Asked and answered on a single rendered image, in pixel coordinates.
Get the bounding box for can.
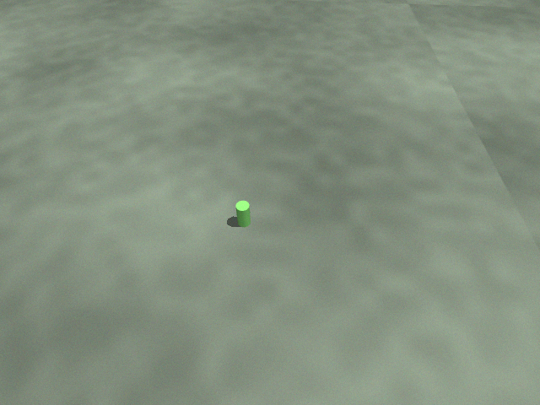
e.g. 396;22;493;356
235;201;251;227

